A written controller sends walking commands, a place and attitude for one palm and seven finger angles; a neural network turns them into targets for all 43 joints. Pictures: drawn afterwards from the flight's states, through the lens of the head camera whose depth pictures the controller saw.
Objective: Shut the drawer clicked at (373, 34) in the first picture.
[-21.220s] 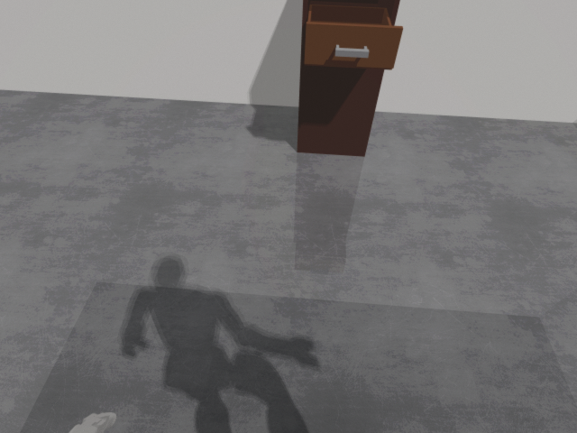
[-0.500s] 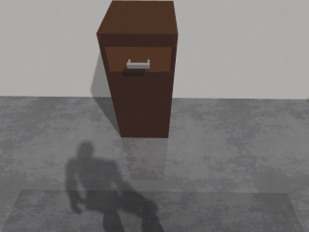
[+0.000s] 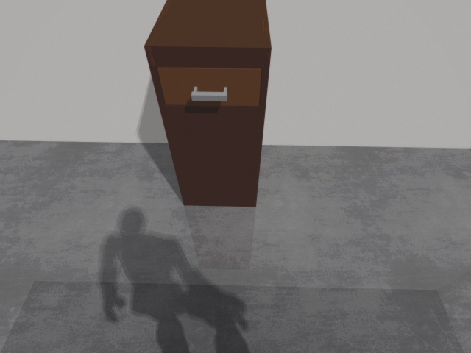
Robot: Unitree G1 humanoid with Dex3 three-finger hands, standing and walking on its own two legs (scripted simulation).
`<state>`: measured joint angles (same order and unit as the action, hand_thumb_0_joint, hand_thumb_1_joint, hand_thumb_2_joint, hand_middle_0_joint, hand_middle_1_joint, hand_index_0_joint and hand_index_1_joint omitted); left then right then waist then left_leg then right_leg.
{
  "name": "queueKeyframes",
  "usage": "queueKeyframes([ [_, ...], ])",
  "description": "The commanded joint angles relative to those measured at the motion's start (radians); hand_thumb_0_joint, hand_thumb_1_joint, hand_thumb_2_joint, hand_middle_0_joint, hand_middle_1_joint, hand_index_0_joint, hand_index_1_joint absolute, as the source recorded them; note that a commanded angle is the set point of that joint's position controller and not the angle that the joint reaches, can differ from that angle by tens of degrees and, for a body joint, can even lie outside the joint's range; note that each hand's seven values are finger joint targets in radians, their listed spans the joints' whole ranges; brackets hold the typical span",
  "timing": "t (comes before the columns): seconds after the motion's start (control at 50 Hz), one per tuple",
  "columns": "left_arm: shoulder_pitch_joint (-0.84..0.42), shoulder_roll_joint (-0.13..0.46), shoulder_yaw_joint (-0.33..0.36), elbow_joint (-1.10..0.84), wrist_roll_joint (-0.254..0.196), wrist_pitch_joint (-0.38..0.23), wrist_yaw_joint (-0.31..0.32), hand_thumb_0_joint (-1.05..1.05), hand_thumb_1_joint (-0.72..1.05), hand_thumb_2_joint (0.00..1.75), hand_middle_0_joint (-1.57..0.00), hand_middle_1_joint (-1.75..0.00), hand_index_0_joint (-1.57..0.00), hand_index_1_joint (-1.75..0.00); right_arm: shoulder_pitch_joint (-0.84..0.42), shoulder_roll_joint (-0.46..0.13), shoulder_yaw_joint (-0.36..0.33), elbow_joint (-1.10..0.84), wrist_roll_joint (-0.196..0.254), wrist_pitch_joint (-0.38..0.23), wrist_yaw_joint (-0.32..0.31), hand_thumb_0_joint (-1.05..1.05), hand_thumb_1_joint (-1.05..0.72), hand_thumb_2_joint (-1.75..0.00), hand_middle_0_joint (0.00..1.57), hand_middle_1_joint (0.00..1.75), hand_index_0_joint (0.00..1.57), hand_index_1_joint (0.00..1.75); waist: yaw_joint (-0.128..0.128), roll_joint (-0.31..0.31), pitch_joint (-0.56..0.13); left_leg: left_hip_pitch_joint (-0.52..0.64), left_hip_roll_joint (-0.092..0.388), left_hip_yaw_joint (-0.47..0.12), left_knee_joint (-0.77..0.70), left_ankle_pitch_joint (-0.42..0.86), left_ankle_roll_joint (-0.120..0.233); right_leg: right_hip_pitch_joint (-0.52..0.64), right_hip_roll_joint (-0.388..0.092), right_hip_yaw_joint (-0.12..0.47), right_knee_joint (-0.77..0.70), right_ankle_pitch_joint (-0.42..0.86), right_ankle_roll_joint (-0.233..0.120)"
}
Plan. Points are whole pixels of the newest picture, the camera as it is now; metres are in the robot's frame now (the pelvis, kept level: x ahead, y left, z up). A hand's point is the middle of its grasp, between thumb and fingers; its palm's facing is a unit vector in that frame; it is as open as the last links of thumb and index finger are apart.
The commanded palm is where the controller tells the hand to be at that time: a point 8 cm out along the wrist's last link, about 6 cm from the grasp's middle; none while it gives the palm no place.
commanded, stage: look to check the result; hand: left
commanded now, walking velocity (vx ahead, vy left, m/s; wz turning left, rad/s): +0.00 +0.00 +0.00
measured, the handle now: (210, 92) +0.87 +0.13 -0.07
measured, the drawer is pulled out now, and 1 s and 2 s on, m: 0.00 0.00 0.00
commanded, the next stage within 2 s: stand and wait in 0.20 s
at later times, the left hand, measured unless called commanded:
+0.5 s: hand out of the picture +0.07 +0.23 -0.16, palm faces -0.01 -0.96 -0.29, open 7.4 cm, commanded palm none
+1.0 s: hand out of the picture +0.08 +0.24 -0.16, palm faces -0.02 -0.95 -0.32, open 7.4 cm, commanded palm none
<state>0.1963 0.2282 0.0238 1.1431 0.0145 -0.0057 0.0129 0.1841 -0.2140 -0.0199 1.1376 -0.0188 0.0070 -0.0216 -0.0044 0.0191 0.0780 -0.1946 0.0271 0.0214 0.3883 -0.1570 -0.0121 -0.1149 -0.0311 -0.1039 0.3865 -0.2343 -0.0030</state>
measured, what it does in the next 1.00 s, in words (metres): stands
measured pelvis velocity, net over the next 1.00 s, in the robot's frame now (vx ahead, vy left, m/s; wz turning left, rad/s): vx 0.02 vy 0.00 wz -0.01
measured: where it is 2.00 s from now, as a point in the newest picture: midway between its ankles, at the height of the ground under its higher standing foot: outside the picture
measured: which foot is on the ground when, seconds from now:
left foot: down 0.00-1.00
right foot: down 0.00-1.00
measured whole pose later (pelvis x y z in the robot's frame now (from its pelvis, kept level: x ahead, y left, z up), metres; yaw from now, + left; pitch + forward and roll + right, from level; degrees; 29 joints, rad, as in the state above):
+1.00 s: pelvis +0.02 +0.00 +0.00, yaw -1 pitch -2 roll +0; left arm 0.13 0.30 0.02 1.13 0.02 -0.02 0.00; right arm 0.12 -0.29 -0.01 1.13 -0.02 0.00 -0.01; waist -0.01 0.01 0.07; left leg -0.15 0.02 0.03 0.32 -0.15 -0.01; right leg -0.07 -0.03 -0.09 0.32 -0.22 0.00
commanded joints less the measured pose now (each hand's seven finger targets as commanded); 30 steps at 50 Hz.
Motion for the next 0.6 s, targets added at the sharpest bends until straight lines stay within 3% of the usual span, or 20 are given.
queueKeyframes([
  [0.0, 0.009, 0.163, 0.026, -0.041, -0.003, -0.013, 0.009, 0.00, 0.90, 0.90, -0.20, -0.30, -0.20, -0.30, 0.022, -0.145, -0.022, -0.031, 0.001, -0.015, -0.004, 0.00, -0.90, -0.90, 0.20, 0.30, 0.20, 0.30, 0.000, -0.002, -0.036, 0.051, 0.085, -0.074, -0.060, 0.083, 0.031, -0.065, -0.100, 0.098, -0.109, 0.017, -0.040],
  [0.08, 0.002, 0.178, 0.028, -0.041, -0.003, -0.016, 0.009, 0.00, 0.90, 0.90, -0.20, -0.30, -0.20, -0.30, 0.010, -0.158, -0.022, -0.035, 0.003, -0.019, -0.004, 0.00, -0.90, -0.90, 0.20, 0.30, 0.20, 0.30, 0.002, -0.015, -0.064, 0.068, 0.090, -0.075, -0.062, 0.121, 0.032, -0.043, -0.104, 0.095, -0.103, 0.067, -0.037],
  [0.58, -0.061, 0.235, 0.032, -0.057, -0.002, -0.021, 0.005, 0.00, 0.90, 0.90, -0.20, -0.30, -0.20, -0.30, -0.045, -0.223, -0.024, -0.045, 0.004, -0.025, 0.000, 0.00, -0.90, -0.90, 0.20, 0.30, 0.20, 0.30, 0.002, -0.009, -0.073, 0.086, 0.099, -0.085, -0.091, 0.143, 0.030, -0.012, -0.110, 0.101, -0.126, 0.094, -0.034],
])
